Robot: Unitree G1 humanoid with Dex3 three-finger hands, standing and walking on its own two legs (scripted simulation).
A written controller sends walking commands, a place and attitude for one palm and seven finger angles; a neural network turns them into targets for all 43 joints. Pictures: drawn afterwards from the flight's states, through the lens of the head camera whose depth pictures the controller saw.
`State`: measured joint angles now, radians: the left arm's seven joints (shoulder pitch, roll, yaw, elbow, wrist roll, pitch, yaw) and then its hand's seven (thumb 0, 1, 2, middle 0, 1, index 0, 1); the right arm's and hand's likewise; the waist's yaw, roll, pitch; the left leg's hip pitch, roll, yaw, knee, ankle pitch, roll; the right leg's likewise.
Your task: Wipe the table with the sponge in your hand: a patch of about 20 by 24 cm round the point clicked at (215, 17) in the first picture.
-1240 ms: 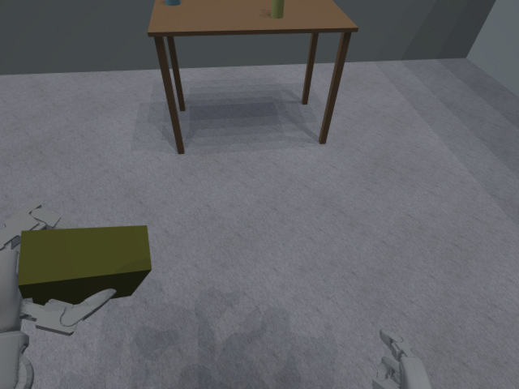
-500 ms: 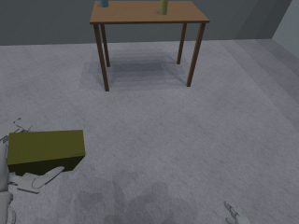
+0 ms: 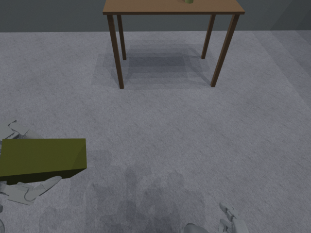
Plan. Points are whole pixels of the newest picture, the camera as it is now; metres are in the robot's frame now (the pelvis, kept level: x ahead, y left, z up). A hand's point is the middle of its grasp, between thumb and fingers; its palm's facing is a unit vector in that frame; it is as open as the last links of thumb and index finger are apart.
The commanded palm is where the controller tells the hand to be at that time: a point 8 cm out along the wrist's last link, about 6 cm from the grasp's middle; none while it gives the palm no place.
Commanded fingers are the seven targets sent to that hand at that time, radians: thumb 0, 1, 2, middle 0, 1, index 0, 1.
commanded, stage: walk to a spot facing it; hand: left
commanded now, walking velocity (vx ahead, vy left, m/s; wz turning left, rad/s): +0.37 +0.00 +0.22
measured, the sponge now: (54, 161) +0.22 +0.20 +0.15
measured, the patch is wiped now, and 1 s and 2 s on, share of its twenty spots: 0.00 0.00 0.00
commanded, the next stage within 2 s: none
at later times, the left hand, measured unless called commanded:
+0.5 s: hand (48, 110) +0.32 +0.24 +0.17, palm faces +0.54 -0.73 -0.43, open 9.7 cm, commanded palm +0.27 +0.27 +0.18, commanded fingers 0.00 0.10 1.30 -1.20 -1.60 -1.20 -1.60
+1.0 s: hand (78, 67) +0.49 +0.23 +0.16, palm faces +0.56 -0.68 -0.47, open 9.7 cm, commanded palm +0.42 +0.26 +0.18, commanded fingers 0.00 0.10 1.30 -1.20 -1.60 -1.20 -1.60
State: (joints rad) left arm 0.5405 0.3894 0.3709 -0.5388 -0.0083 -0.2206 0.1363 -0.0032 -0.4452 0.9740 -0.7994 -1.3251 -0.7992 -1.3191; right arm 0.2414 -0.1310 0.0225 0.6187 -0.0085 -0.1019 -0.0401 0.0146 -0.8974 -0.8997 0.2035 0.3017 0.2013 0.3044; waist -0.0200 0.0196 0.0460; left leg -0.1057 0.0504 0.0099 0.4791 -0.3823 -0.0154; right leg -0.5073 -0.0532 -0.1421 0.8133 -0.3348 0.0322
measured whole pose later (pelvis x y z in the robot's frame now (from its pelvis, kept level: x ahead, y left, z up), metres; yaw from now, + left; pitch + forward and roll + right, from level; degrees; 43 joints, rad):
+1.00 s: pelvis +0.32 -0.05 -0.02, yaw +12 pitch -1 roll +0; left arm 0.41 0.35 0.36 -0.44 0.00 -0.20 0.14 0.00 -0.45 0.98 -0.80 -1.33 -0.80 -1.32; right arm 0.22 -0.20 -0.01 0.67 0.01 -0.06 -0.06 0.02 -0.90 -0.90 0.20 0.30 0.20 0.30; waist 0.01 0.07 0.09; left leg -0.35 0.12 0.04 1.03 -0.49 0.00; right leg -0.37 -0.10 -0.21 0.67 -0.27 -0.03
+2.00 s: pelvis +0.62 +0.00 +0.00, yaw +25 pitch +0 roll +2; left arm 0.53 0.39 0.38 -0.63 -0.02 -0.22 0.18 0.00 -0.45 0.98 -0.80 -1.33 -0.80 -1.32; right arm 0.23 -0.28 -0.07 0.57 0.00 -0.03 -0.06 0.02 -0.90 -0.90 0.20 0.30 0.19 0.30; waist 0.00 -0.05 0.10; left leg -0.44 0.08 0.18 0.66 -0.29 -0.01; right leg -0.16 -0.16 -0.28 0.57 -0.38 0.02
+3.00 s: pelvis +0.77 -0.03 -0.01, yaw +17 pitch -1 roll +0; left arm 0.48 0.42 0.37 -0.54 -0.02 -0.17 0.13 0.00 -0.45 0.98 -0.80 -1.33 -0.80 -1.33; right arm 0.22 -0.17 0.02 0.51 0.02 -0.06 0.00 0.01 -0.90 -0.90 0.20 0.30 0.20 0.30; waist 0.01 0.06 0.13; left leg -0.26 0.26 0.27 0.67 -0.34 -0.09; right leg -0.33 0.00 -0.16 0.62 -0.26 -0.01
